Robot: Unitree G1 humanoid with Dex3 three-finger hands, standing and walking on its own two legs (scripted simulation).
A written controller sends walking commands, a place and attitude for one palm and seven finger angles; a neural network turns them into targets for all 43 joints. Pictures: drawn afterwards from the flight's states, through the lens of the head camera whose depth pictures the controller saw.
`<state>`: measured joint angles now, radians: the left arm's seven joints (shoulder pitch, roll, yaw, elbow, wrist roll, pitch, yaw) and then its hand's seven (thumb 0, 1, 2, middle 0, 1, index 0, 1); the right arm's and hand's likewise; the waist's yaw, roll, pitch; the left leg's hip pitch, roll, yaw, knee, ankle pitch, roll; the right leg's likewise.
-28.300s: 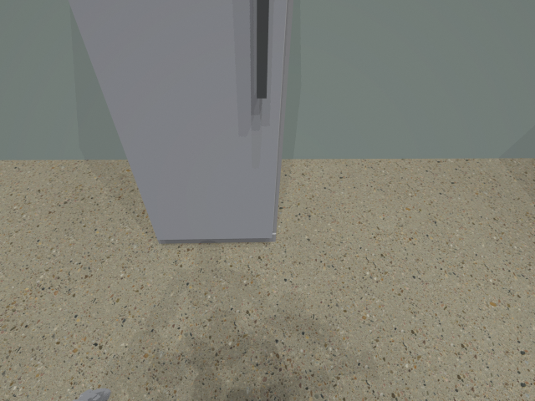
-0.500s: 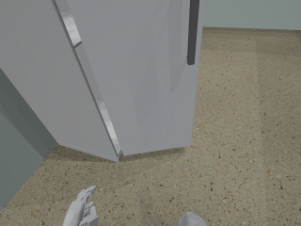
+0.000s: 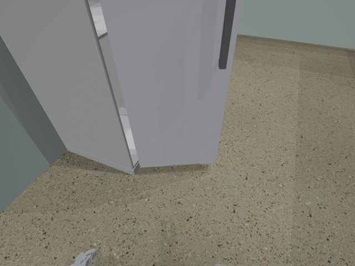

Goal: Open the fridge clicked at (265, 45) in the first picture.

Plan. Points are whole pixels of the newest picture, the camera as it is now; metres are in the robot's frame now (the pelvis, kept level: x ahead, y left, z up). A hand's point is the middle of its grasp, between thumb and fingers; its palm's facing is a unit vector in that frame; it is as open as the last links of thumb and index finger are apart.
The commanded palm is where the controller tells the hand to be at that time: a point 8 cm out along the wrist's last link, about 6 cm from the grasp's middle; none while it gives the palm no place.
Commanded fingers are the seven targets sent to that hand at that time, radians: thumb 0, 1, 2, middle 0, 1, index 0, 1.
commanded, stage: stop stepping back and stand still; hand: right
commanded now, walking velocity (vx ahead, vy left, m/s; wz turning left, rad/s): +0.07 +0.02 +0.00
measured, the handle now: (228, 11) +0.87 -0.14 +0.25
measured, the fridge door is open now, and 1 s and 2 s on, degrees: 63 63 63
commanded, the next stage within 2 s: let the arm hang, fingers relaxed in 0.30 s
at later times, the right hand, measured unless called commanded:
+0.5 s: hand (335, 205) +0.24 -0.30 +0.07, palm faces +0.34 +0.82 -0.46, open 7.4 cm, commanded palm none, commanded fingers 0.00 -0.90 -0.90 0.20 0.30 0.20 0.30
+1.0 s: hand out of the picture +0.02 -0.21 -0.15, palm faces +0.02 +0.97 -0.25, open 7.2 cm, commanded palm none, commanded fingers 0.00 -0.90 -0.90 0.20 0.30 0.20 0.30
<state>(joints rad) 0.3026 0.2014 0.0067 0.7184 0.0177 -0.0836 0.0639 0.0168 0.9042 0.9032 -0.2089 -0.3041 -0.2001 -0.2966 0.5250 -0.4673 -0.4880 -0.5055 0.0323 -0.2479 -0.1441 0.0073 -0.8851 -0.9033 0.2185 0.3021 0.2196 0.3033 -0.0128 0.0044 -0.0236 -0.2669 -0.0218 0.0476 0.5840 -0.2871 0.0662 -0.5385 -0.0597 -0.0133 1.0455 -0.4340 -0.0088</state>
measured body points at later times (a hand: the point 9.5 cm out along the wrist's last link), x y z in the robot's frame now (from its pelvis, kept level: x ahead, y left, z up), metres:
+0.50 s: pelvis +0.02 -0.02 -0.01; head +0.02 -0.01 +0.44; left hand +0.18 +0.22 -0.12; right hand +0.22 -0.34 +0.09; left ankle +0.02 +0.09 -0.73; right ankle +0.04 -0.12 -0.72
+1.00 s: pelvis +0.02 -0.02 +0.02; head +0.04 -0.01 +0.47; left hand +0.02 +0.20 -0.15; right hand +0.02 -0.27 -0.13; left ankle +0.02 +0.09 -0.73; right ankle +0.04 -0.13 -0.73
